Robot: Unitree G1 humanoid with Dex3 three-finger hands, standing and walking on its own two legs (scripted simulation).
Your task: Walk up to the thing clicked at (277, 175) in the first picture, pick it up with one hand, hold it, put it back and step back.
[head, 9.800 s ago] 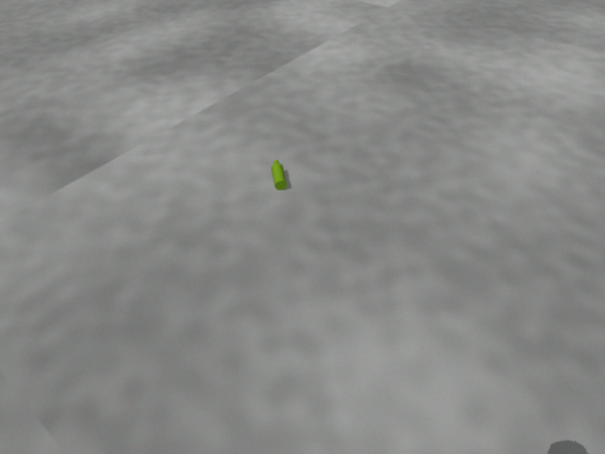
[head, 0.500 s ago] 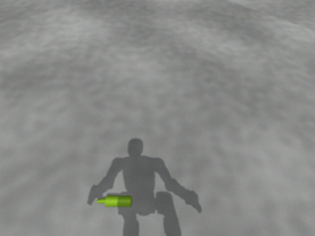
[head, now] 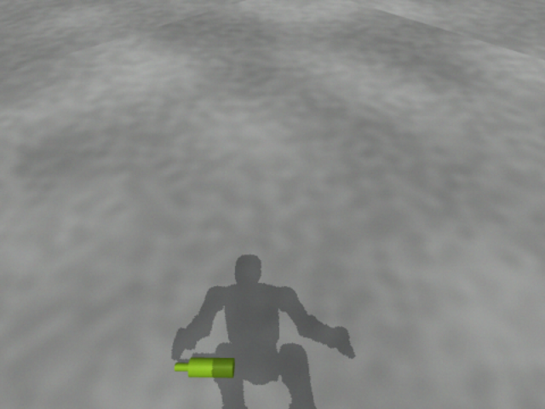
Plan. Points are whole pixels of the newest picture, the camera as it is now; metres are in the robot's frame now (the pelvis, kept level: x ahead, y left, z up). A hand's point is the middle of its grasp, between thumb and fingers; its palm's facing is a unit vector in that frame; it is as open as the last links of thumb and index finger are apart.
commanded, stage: walk up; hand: left
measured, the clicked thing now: (204, 367) +0.41 +0.26 -0.75
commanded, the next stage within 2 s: stand in 0.82 s
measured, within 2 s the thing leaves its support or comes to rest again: neither
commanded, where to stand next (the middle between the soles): +0.03 +0.00 m, yaw -1 degrees
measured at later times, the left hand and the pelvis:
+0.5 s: hand out of the picture +0.07 +0.25 -0.15, palm faces -0.01 -0.94 -0.34, open 7.4 cm; pelvis -0.01 +0.00 +0.00, yaw +0 degrees
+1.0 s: hand out of the picture +0.05 +0.25 -0.16, palm faces -0.03 -0.94 -0.33, open 7.4 cm; pelvis -0.01 +0.00 +0.00, yaw +0 degrees
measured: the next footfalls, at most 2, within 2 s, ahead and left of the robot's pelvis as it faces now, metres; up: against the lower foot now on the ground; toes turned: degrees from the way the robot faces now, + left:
none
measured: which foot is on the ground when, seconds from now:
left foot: down 0.00-1.00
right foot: down 0.00-1.00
